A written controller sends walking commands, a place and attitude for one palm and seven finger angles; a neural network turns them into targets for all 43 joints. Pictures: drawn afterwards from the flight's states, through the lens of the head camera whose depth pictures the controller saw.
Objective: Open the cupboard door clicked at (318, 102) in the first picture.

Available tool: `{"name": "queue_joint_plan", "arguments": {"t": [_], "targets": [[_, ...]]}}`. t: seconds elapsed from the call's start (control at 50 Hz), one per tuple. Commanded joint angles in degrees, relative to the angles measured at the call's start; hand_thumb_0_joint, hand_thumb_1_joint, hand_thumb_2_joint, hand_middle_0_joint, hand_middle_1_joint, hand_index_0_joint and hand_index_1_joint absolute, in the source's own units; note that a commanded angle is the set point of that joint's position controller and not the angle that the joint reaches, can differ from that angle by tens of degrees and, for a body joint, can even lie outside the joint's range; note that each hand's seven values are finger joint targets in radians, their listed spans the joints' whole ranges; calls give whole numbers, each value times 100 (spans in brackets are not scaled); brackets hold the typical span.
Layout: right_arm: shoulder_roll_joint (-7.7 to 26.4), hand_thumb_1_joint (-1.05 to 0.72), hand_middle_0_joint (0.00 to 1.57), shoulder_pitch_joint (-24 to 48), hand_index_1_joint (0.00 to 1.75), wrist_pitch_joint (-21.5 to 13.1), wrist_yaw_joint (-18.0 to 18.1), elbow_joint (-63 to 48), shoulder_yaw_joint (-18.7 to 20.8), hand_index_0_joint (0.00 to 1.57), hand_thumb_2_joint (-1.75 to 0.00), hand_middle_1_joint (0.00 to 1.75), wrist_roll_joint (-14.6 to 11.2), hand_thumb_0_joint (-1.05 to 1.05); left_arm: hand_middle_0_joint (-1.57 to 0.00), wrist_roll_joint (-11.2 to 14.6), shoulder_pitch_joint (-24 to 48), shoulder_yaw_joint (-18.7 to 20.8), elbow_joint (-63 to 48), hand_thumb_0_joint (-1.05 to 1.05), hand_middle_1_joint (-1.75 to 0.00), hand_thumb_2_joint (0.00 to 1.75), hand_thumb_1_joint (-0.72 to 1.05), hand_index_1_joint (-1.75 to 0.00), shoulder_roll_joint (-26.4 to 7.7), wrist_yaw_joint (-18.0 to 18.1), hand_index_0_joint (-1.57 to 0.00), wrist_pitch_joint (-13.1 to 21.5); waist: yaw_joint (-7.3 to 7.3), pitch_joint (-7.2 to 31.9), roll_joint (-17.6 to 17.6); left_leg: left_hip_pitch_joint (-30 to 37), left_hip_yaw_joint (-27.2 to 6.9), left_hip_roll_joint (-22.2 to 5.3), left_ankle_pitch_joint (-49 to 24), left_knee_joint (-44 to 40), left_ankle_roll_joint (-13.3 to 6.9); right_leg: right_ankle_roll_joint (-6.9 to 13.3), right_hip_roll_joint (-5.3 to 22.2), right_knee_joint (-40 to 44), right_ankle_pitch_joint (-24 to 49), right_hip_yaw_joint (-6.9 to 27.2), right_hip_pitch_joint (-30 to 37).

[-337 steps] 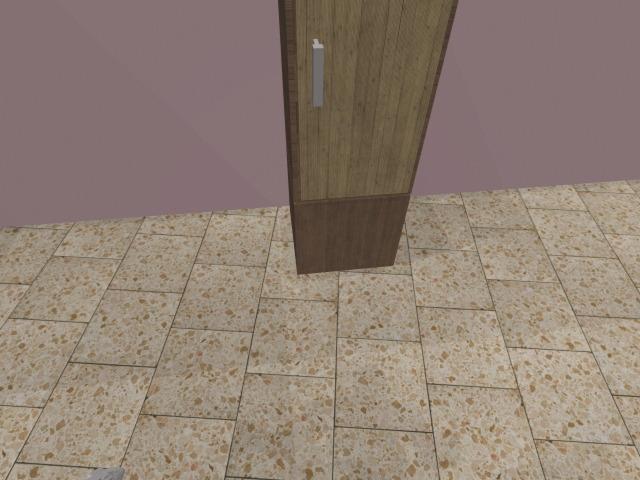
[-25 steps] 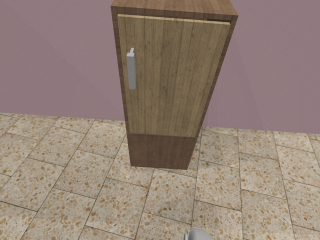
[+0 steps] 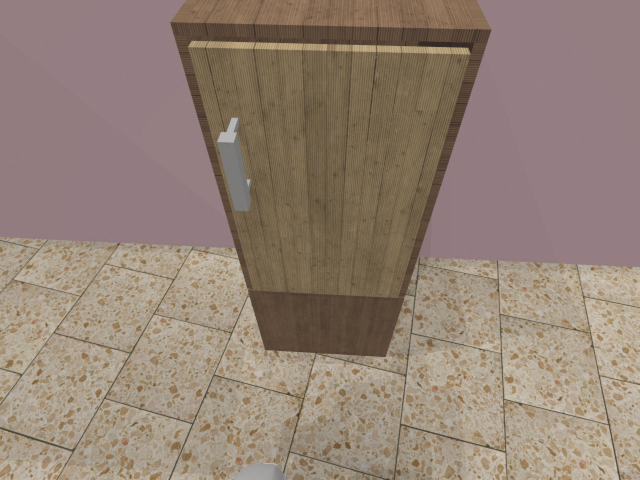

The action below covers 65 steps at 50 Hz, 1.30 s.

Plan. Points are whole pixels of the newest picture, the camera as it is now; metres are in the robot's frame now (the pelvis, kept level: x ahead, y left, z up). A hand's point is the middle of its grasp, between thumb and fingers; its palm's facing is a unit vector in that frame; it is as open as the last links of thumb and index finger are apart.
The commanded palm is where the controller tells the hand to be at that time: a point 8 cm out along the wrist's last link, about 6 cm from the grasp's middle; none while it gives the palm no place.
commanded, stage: come to a stop and stand still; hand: left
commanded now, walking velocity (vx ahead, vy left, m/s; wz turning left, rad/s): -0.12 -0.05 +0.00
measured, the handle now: (238, 165) +0.54 +0.17 +0.08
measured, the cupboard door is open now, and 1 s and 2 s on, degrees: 0 0 0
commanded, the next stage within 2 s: look again from close up in 1.62 s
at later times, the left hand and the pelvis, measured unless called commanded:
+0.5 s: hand out of the picture -0.02 +0.22 -0.17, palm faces +0.00 -0.98 -0.20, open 7.4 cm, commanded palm none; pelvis -0.03 +0.03 +0.01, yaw -2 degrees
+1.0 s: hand out of the picture -0.06 +0.11 -0.17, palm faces +0.02 -0.99 -0.12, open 7.4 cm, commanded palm none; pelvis -0.03 -0.03 +0.00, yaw -1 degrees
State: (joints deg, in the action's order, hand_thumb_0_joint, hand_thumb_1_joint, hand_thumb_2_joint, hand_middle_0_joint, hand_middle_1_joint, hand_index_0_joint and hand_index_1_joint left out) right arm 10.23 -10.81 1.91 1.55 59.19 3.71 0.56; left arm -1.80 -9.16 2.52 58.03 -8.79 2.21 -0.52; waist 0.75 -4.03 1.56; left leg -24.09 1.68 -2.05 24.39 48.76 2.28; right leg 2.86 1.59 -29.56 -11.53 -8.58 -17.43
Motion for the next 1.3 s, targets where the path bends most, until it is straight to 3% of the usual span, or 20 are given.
{"name": "queue_joint_plan", "arguments": {"t": [0.0, 0.04, 0.06, 0.08, 0.1, 0.12, 0.14, 0.2, 0.36, 0.4, 0.48, 0.52, 0.54, 0.58, 0.6, 0.62, 0.7, 0.82, 1.04, 1.28], "targets": [[140, -90, 20, -584, 30, 8, -30, -254, 5, 20, -90, 30, -2, 0, -20, -7, -272, 271, -335, 0, -30, 90, 90, -30, -1044, 30, -20, -2, -53, 637, -1061, 595, 27, 43, -223, -647, 6, 815, 1571, 677, 2837, 1255, 400], [179, -90, 20, -769, 30, -45, -33, -198, -4, 20, -90, 30, 0, 0, -20, 26, -197, 273, -323, 0, -30, 90, 90, -30, -1036, 19, -20, -37, -198, 710, -1000, 1238, 82, 10, -1094, -1800, -33, 512, 1363, 321, 2114, 1121, 250], [324, -90, 20, -845, 30, -93, -33, -186, -2, 20, -90, 30, 16, 0, -20, 73, -278, 239, -348, 0, -30, 90, 90, -30, -926, 0, -20, -70, -235, 735, -561, 1692, -44, -199, -1747, -2392, -111, 236, 1086, -47, 1441, 947, -33], [746, -90, 20, -731, 30, -154, -26, -315, 50, 20, -90, 30, 71, 0, -20, 107, -509, 189, -405, 0, -30, 90, 90, -30, -620, -22, -20, -113, -141, 672, 885, 1706, -1311, -1288, -2909, -2907, -529, -174, 402, -693, -309, 501, -585], [1005, -90, 20, -396, 30, -142, 2, -498, 68, 20, -90, 30, 93, 0, -20, 118, -562, 139, -420, 0, -30, 90, 90, -30, -555, -11, -20, -150, -117, 509, 1520, 1150, -2023, -2050, -3534, -3392, -1063, -364, -15, -1729, -2058, 490, -645], [995, -90, 20, -271, 30, -160, 97, -518, 54, 20, -90, 30, 96, 0, -20, 76, -402, 164, -368, 0, -30, 90, 90, -30, -678, 15, -20, -230, -193, 386, 1235, 676, -1989, -2000, -3270, -3511, -1168, -359, -27, -2483, -2155, 1047, -462], [902, -90, 20, -32, 30, -171, 135, -555, 7, 20, -90, 30, 104, 0, -20, 67, -446, 181, -329, 0, -30, 90, 90, -30, -696, -6, -20, -227, -29, 242, 899, 634, -1794, -1853, -3259, -3383, -1237, -349, -26, -2850, -1941, 1198, -591], [738, -90, 20, 143, 30, -233, 157, -540, -69, 20, -90, 30, 71, 0, -20, 64, -822, 191, -74, 0, -30, 90, 90, -30, -680, -73, -20, -183, 51, 507, 456, 1289, -1064, -1362, -3292, -3219, -1098, -476, -66, -3213, -1230, 1199, -792], [821, -90, 20, -548, 30, -216, 153, -136, 36, 20, -90, 30, 59, 0, -20, 64, -575, 87, -2, 0, -30, 90, 90, -30, -543, -141, -20, -211, -324, 594, 621, 2160, -1270, -1486, -2412, -3490, -1095, -588, 110, -1792, -1554, 928, -590], [873, -90, 20, -547, 30, -190, 124, -58, 61, 20, -90, 30, 75, 0, -20, 72, -563, 48, 54, 0, -30, 90, 90, -30, -468, -146, -20, -211, -355, 522, 741, 1959, -1288, -1434, -1763, -3597, -1064, -530, 109, -1394, -1644, 842, -317], [838, -90, 20, -445, 30, -184, 55, 67, 68, 20, -90, 30, 68, 0, -20, 103, -963, -13, 291, 0, -30, 90, 90, -30, -371, -117, -20, -144, -171, 549, 840, 1577, -1166, -1164, -991, -3673, -871, -394, 10, -92, -1169, 596, 399], [695, -90, 20, -448, 30, -175, 39, 131, 46, 20, -90, 30, 20, 0, -20, 96, -1311, -28, 484, 0, -30, 90, 90, -30, -425, -83, -20, -75, -24, 450, 531, 1091, -830, -842, -727, -3463, -553, -338, 65, 1055, -301, 536, 1142], [471, -90, 20, -520, 30, -182, 9, 185, 7, 20, -90, 30, -12, 0, -20, 91, -1302, -18, 516, 0, -30, 90, 90, -30, -594, -45, -20, -19, -39, 319, 221, 735, -630, -593, -707, -3196, -336, -219, 394, 1346, -264, 946, 1387], [138, -90, 20, -548, 30, -173, -43, 192, -124, 20, -90, 30, -19, 0, -20, 106, -1048, -51, 452, 0, -30, 90, 90, -30, -850, -31, -20, 39, -159, 130, -286, 1093, -169, -171, -820, -2712, -112, 96, 1112, 1733, -1171, 1568, 407], [69, -90, 20, -472, 30, -126, -43, 215, -157, 20, -90, 30, 30, 0, -20, 113, -893, -42, 459, 0, -30, 90, 90, -30, -872, -31, -20, 96, -131, -207, -1408, 1070, -100, -123, -1001, -2498, -132, 112, 1025, 2016, -1432, 1730, -62], [143, -90, 20, -539, 30, -104, -42, 252, -157, 20, -90, 30, 50, 0, -20, 118, -778, -76, 438, 0, -30, 90, 90, -30, -737, -18, -20, 100, -142, -564, -1673, 1063, -107, -169, -1072, -2369, -156, 133, 1049, 2170, -1641, 1751, -379], [98, -90, 20, -1127, 30, -138, -9, 590, -209, 20, -90, 30, 48, 0, -20, 169, -831, -121, 452, 0, -30, 90, 90, -30, -473, -11, -20, 99, -263, -462, -676, 1409, -138, -251, -1557, -2468, -168, 54, 676, 1740, -1348, 1371, -332], [-71, -90, 20, -1317, 30, -137, 38, 716, -237, 20, -90, 30, 43, 0, -20, 174, -1065, -102, 537, 0, -30, 90, 90, -30, -317, -6, -20, 81, -209, -606, -229, 1235, -128, -299, -1563, -2392, -146, 61, 558, 1626, -1366, 1338, -323], [-75, -90, 20, -1317, 30, -251, 131, 751, -225, 20, -90, 30, -4, 0, -20, 166, -1466, -107, 681, 0, -30, 90, 90, -30, -72, 32, -20, 104, -101, -34, -132, 1414, -249, -437, -2339, -2472, -255, -55, 386, 1138, 266, 1021, 539], [53, -90, 20, -916, 30, -238, 130, 665, -231, 20, -90, 30, -4, 0, -20, 131, -1508, -120, 642, 0, -30, 90, 90, -30, -126, 60, -20, 101, -94, -207, -253, 1620, -233, -435, -2640, -2472, -281, -130, 428, 1082, 822, 953, 553]]}}
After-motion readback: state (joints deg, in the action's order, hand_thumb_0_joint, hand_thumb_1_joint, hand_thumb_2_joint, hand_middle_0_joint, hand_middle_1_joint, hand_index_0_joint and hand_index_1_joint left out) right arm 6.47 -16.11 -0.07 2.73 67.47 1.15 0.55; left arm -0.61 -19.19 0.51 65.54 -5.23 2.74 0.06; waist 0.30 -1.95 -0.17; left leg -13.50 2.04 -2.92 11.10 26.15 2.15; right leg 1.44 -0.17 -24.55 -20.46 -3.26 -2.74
